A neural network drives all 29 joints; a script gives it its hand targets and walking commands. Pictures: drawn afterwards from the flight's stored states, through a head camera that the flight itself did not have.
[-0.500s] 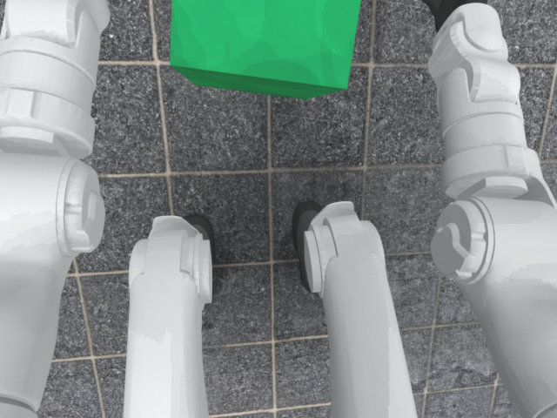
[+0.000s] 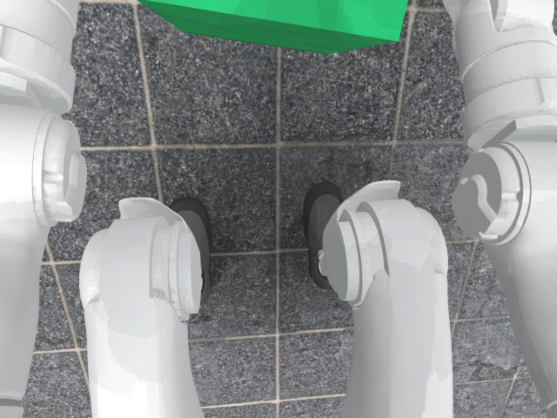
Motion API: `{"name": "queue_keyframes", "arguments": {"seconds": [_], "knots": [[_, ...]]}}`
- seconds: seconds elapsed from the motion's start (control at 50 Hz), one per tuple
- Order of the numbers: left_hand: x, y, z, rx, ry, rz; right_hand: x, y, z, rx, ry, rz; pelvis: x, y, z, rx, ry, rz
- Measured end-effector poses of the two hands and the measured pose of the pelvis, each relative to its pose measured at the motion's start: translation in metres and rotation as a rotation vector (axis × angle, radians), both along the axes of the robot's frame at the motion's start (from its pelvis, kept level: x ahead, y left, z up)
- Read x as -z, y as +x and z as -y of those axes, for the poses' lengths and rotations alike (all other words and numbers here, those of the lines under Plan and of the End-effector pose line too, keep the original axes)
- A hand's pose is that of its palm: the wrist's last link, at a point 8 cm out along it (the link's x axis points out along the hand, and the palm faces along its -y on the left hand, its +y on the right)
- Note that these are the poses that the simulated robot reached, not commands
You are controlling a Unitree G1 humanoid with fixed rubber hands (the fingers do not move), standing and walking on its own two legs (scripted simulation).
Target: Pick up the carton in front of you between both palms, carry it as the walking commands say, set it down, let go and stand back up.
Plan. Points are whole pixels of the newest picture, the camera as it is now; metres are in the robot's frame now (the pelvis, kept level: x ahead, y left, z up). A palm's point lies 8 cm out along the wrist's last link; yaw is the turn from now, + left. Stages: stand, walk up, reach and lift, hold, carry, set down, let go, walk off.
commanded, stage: reach and lift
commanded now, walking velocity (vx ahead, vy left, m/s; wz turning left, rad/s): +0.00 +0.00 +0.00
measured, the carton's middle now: out of the picture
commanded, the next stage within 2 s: none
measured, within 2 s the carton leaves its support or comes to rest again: leaves its support in 0.68 s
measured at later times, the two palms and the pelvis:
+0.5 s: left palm out of the picture +0.58 +0.12 -0.17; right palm out of the picture +0.55 -0.18 -0.17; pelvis -0.01 +0.00 +0.00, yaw +0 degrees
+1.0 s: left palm out of the picture +0.53 +0.13 -0.01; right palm out of the picture +0.51 -0.17 -0.01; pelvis -0.01 +0.00 +0.06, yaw +2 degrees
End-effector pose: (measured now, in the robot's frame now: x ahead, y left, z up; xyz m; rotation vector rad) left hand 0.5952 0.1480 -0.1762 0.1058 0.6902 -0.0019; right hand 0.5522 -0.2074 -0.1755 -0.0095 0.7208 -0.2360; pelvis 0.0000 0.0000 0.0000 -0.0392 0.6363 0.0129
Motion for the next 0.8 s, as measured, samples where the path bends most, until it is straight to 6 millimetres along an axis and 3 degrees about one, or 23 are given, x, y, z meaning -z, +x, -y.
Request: {"name": "queue_keyframes", "arguments": {"seconds": [0.2, 0.3, 0.44, 0.62, 0.72, 0.8], "knots": [[-0.003, -0.008, 0.011, 0.007, -0.012, -0.012, -0.005, -0.007, -0.005, -0.007, 0.013, -0.005, 0.000, -0.003, 0.000, 0.005, 0.001, -0.002], [-0.004, -0.011, 0.026, 0.037, -0.033, -0.017, -0.006, -0.004, -0.024, -0.041, 0.042, 0.000, -0.003, -0.008, 0.000, 0.003, 0.003, 0.016], [-0.006, -0.010, 0.027, 0.033, -0.010, -0.035, -0.005, -0.005, -0.026, -0.034, 0.043, -0.001, -0.002, -0.011, -0.001, -0.005, 0.000, 0.045], [-0.004, -0.012, 0.026, 0.018, -0.047, -0.043, -0.006, -0.003, -0.023, -0.062, 0.068, -0.013, 0.006, -0.001, -0.003, -0.011, 0.003, 0.030], [-0.017, -0.020, 0.031, -0.011, -0.034, -0.035, -0.024, -0.008, -0.026, 0.016, 0.019, -0.009, 0.001, 0.003, -0.002, -0.009, 0.008, -0.006], [-0.056, -0.028, 0.029, -0.031, -0.041, 0.007, -0.061, -0.014, -0.029, 0.025, 0.035, 0.038, -0.012, 0.001, 0.000, -0.008, 0.013, -0.010]]}}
